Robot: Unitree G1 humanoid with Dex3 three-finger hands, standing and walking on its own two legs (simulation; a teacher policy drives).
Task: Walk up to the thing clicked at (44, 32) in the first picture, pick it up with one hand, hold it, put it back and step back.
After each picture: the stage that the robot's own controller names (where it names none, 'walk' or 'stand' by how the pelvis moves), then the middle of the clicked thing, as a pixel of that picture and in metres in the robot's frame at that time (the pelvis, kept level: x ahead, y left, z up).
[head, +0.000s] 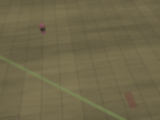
stand; (42, 28) +1.61 +0.53 -0.72
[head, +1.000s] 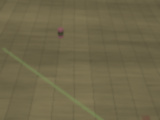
walk; (60, 32) +1.53 +0.21 -0.69
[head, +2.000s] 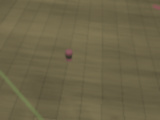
walk; (68, 55) +1.06 +0.15 -0.70
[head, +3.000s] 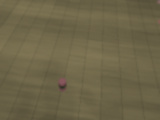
walk; (62, 84) +0.74 +0.17 -0.70
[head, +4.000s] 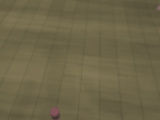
stand; (55, 114) +0.48 +0.20 -0.70
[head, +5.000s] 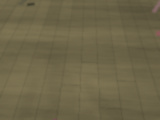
stand; out of the picture +0.43 +0.21 -0.72
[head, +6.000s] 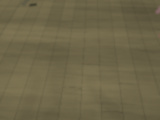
stand; out of the picture +0.41 +0.21 -0.73
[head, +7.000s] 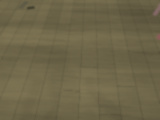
stand; out of the picture +0.39 +0.23 -0.73
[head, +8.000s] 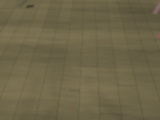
stand; out of the picture +0.38 +0.23 -0.73
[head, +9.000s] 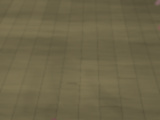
go down; out of the picture +0.39 +0.23 -0.72
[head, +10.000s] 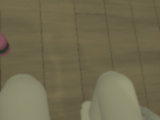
go down; out of the picture +0.46 +0.29 -0.29
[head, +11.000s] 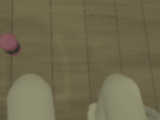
approach; (11, 45) +0.45 +0.29 -0.30
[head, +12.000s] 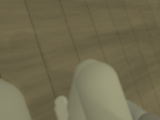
close in; out of the picture +0.43 +0.33 -0.22
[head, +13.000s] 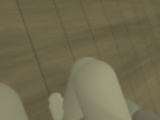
close; out of the picture +0.42 +0.34 -0.22
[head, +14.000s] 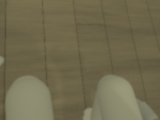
lift; out of the picture +0.36 +0.31 -0.09
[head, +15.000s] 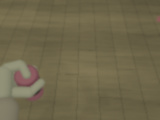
hold; (30, 84) +0.33 +0.18 +0.04
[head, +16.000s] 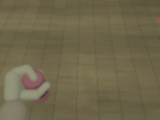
hold; (36, 87) +0.33 +0.17 +0.01
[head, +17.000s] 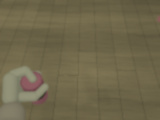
hold; (35, 88) +0.32 +0.18 +0.00
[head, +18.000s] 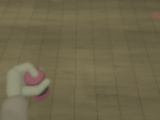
crouch; (37, 85) +0.35 +0.17 -0.02
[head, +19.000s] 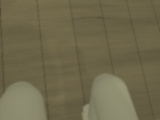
lower; out of the picture +0.46 +0.29 -0.11
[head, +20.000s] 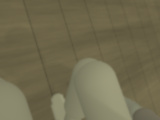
lower; out of the picture +0.40 +0.35 -0.22
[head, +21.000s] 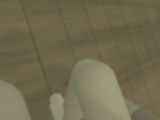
lower; out of the picture +0.40 +0.35 -0.23
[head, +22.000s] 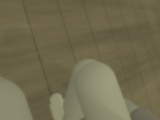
lower; out of the picture +0.39 +0.35 -0.23
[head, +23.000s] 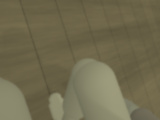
lower; out of the picture +0.39 +0.35 -0.23
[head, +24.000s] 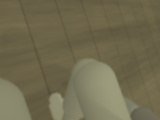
open; out of the picture +0.39 +0.35 -0.22
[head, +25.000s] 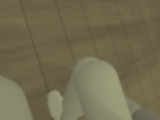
rise; out of the picture +0.39 +0.35 -0.23
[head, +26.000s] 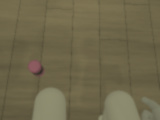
walk; (36, 68) +0.44 +0.27 -0.42
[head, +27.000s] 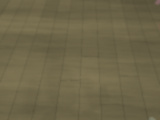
stand; out of the picture +0.37 +0.22 -0.66
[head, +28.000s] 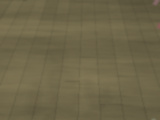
stand; out of the picture +0.38 +0.24 -0.67
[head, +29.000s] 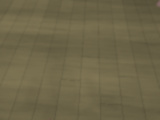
stand; out of the picture +0.38 +0.24 -0.69
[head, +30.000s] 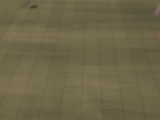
stand; out of the picture +0.40 +0.23 -0.72
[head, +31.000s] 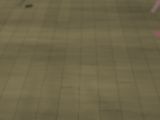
stand; out of the picture +0.37 +0.24 -0.73
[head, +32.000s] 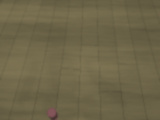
walk; (52, 114) +0.40 +0.24 -0.71
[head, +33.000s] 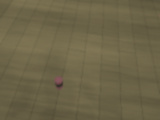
walk; (58, 83) +0.71 +0.17 -0.71
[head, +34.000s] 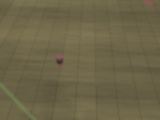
stand; (59, 60) +1.03 +0.25 -0.70
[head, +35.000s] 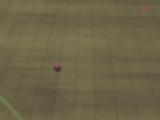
stand; (57, 67) +0.97 +0.24 -0.72
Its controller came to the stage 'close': yes
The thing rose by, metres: 0.70
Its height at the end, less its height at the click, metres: +0.00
